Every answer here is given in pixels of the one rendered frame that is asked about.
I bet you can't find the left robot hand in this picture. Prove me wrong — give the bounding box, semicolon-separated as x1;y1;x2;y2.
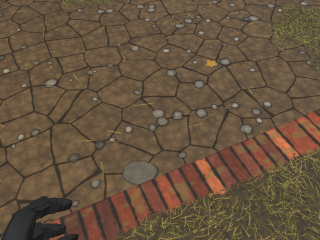
0;196;79;240

